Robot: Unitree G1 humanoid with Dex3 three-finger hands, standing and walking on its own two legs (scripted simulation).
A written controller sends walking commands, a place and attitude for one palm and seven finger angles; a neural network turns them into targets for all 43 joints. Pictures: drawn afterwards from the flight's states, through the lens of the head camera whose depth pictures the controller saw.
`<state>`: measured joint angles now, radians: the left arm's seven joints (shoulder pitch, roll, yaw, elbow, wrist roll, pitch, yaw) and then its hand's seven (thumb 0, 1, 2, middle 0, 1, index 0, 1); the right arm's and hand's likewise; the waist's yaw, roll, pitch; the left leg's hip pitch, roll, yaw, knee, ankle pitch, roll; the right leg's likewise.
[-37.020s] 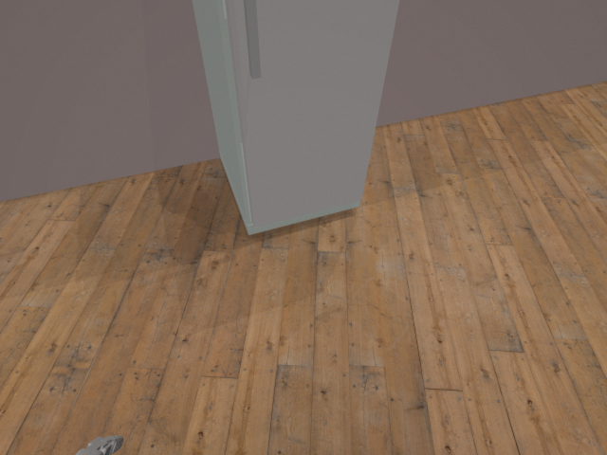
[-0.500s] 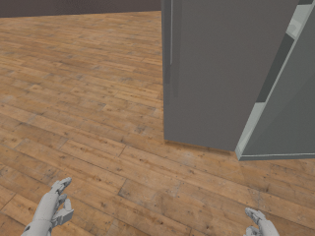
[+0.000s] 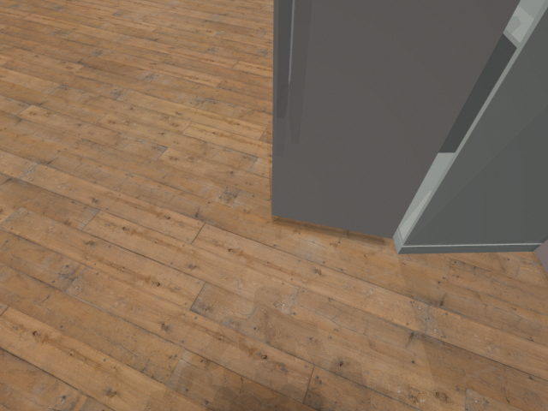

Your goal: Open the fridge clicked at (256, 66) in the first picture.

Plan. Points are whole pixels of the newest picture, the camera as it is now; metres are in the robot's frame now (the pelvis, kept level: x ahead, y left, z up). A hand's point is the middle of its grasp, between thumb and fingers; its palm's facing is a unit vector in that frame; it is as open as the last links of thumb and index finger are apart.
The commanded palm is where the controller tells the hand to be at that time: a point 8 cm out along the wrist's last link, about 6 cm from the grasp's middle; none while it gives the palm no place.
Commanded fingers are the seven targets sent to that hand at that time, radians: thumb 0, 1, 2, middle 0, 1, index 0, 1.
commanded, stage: let the arm hang, fingers relaxed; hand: left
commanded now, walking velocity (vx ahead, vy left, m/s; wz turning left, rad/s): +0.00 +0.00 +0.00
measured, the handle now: out of the picture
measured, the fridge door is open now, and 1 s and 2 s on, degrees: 75 75 75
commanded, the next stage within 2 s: look to check the result in 0.44 s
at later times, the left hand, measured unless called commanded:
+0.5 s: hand (134, 409) +0.14 +0.24 -0.15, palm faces -0.08 -0.94 -0.33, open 7.4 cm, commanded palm none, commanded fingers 0.00 0.90 0.90 -0.20 -0.30 -0.20 -0.30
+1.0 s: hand out of the picture +0.12 +0.25 -0.15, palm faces -0.05 -0.93 -0.36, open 7.4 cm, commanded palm none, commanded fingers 0.00 0.90 0.90 -0.20 -0.30 -0.20 -0.30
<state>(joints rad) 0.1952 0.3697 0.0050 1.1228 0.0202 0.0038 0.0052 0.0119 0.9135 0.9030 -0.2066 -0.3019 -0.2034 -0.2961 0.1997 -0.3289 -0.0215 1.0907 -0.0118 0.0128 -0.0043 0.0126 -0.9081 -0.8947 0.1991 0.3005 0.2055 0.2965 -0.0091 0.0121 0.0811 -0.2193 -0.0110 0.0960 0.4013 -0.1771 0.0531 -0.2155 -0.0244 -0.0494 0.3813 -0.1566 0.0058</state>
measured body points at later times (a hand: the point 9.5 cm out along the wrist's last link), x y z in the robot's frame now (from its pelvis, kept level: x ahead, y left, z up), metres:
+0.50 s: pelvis +0.03 +0.00 +0.01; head +0.05 +0.00 +0.46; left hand +0.15 +0.28 -0.13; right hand +0.11 -0.30 -0.13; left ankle +0.03 +0.08 -0.74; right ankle +0.03 -0.13 -0.74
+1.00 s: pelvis +0.05 -0.01 +0.01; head +0.07 -0.01 +0.46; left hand +0.12 +0.30 -0.13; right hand +0.12 -0.30 -0.13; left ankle +0.03 +0.08 -0.74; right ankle +0.03 -0.13 -0.74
